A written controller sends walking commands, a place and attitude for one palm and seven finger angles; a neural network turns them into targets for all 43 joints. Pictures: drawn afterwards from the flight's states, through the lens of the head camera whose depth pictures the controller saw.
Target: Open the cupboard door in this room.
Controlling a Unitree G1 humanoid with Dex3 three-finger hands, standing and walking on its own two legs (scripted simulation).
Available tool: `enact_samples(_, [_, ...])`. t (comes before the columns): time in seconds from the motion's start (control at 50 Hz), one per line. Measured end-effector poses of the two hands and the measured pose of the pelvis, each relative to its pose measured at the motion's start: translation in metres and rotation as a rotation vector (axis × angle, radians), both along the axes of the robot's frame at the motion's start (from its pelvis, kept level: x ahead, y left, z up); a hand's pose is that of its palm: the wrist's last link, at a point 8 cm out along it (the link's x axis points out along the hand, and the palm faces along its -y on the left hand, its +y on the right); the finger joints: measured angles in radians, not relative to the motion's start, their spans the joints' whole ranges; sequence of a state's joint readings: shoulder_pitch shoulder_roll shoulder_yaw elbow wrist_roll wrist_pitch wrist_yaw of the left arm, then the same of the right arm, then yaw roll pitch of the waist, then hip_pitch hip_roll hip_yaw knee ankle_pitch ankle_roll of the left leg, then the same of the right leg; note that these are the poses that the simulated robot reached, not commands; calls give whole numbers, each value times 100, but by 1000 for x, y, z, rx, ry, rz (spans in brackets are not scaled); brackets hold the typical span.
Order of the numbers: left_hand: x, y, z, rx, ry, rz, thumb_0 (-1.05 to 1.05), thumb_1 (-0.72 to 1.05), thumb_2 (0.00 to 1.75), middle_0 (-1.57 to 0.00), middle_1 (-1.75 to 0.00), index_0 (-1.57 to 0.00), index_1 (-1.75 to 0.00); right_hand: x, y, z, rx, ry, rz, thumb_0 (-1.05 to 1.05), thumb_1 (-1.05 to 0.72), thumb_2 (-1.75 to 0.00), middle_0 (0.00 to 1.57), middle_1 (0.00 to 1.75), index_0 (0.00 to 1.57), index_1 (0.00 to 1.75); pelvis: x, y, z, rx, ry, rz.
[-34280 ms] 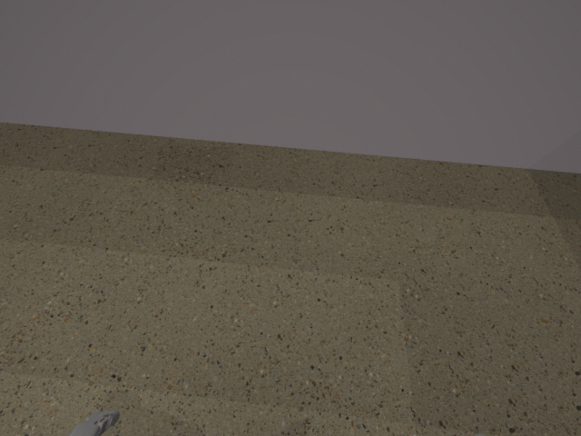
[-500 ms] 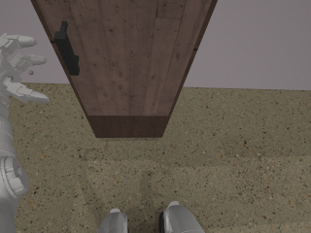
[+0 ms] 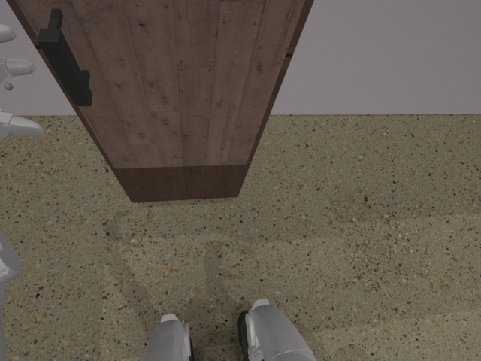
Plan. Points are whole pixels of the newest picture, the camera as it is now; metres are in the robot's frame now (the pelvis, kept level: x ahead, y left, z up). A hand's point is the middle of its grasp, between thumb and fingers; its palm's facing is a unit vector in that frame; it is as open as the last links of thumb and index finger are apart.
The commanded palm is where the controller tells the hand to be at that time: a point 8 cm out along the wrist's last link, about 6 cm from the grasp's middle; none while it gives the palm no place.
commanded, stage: move the hooked fingers beside the handle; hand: left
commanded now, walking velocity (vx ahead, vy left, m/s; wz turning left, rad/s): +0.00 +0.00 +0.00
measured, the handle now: (70, 61) +0.56 +0.21 +0.08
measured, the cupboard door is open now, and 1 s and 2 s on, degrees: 0 0 0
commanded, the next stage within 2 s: slide the fingers in behind the handle in 0.62 s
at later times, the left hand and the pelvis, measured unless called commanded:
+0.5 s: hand (9, 85) +0.51 +0.28 +0.08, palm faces +0.01 -1.00 -0.01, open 14.0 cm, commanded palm +0.50 +0.32 +0.08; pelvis +0.00 +0.01 +0.00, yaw +0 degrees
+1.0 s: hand (25, 88) +0.52 +0.26 +0.07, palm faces -0.04 -1.00 +0.01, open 14.0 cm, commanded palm +0.50 +0.30 +0.08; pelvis +0.00 +0.01 +0.00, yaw +0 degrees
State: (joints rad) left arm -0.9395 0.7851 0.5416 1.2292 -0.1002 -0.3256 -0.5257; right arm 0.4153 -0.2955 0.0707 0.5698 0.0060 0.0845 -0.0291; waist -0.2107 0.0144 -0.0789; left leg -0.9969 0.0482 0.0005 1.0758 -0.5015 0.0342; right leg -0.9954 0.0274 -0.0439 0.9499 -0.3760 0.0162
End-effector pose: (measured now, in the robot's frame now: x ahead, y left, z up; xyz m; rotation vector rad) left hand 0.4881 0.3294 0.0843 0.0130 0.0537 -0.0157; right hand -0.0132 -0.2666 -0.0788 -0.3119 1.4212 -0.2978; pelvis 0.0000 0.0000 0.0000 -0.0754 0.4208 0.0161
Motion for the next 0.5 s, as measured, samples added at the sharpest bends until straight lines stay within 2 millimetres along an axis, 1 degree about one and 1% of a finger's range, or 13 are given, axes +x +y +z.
enact_samples(0.06, [-2,3,-2,-8,-7,11,-1,-50,30,-30,-120,-30,-120,2,2,0,4,1,1,0,-91,-89,20,30,20,30,1,1,0,-2,-2,0])
enact_samples(0.14, [-3,7,3,0,-31,19,-1,-50,30,-30,-120,-30,-120,7,4,1,7,-5,5,0,-91,-89,20,30,20,30,3,2,1,-6,-5,5])
enact_samples(0.24, [-5,5,10,6,-37,-5,-1,-50,30,-30,-120,-30,-120,15,8,0,17,-13,16,0,-91,-89,20,30,20,30,5,4,3,-9,-12,12])
enact_samples(0.34, [-6,-1,0,-24,21,-12,-1,-50,30,-30,-120,-30,-120,23,9,-1,18,-35,33,0,-91,-89,20,30,20,30,5,6,3,-7,-18,18])
enact_samples(0.4, [-3,-2,-6,-13,27,1,-1,-50,30,-30,-120,-30,-120,25,8,-2,11,-49,38,0,-91,-89,20,30,20,30,3,6,1,-7,-13,16])
enact_samples(0.5, [4,1,-4,0,-31,23,-1,-50,30,-31,-120,-30,-120,22,7,-4,-2,-42,33,0,-91,-89,20,30,20,30,1,5,-3,-9,-3,11])
